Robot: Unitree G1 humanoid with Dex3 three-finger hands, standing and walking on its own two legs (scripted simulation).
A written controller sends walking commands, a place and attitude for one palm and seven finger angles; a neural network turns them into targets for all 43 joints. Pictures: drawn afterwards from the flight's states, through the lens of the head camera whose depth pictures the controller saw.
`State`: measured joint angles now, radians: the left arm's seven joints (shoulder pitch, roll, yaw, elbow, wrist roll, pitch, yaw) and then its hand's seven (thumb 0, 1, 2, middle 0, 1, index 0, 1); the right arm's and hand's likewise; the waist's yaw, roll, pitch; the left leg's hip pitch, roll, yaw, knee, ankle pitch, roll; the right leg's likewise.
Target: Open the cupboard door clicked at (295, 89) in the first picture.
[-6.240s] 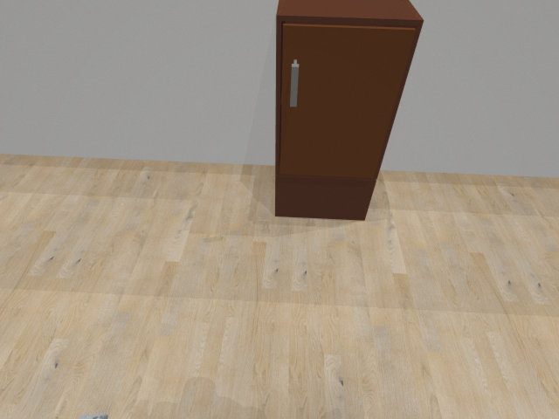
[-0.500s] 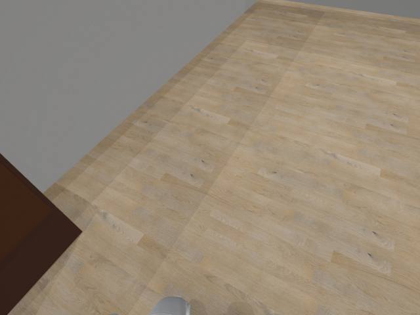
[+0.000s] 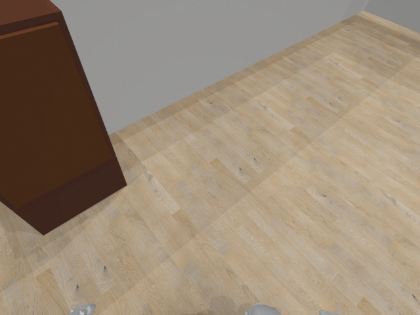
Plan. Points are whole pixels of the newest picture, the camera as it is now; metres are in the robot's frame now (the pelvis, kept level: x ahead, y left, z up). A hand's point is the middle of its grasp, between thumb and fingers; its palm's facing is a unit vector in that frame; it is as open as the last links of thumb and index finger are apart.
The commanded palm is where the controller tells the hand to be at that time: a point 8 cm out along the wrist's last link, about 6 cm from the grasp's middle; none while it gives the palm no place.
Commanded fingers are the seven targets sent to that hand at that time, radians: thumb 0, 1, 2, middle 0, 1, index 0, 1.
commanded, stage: turn to face it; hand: left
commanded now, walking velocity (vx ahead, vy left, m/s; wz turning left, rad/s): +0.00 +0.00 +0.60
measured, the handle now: out of the picture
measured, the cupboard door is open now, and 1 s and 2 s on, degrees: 0 0 0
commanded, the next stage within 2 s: take the last steps up to it in 1.16 s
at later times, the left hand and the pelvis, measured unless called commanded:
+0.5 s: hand out of the picture +0.00 +0.20 -0.16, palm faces +0.33 -0.91 -0.26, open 7.3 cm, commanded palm none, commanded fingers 0.00 0.90 0.90 -0.20 -0.30 -0.20 -0.30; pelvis -0.01 -0.02 -0.01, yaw +20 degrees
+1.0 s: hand out of the picture -0.03 +0.23 -0.15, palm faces +0.57 -0.78 -0.27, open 7.4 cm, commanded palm none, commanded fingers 0.00 0.90 0.90 -0.20 -0.30 -0.20 -0.30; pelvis -0.01 -0.01 +0.00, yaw +35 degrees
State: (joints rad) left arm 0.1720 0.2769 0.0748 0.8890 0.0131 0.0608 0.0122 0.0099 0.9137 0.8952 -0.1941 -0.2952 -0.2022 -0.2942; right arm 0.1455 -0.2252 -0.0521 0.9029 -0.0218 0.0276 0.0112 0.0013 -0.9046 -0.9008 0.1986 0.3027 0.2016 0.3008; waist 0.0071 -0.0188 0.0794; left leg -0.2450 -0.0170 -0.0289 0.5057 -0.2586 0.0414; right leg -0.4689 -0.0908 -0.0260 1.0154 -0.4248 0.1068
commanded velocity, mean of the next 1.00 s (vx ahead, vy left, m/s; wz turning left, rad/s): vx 0.00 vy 0.00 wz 0.54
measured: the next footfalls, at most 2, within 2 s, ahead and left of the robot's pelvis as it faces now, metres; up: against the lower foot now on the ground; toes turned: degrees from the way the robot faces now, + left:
right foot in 0.20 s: +0.05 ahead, -0.15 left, +0.00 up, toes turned +5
left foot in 0.56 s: -0.01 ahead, +0.12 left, +0.00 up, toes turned +29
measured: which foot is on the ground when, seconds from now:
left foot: down 0.00-0.18, up 0.20-0.54, down 0.56-1.00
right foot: up 0.00-0.18, down 0.20-0.56, up 0.58-1.00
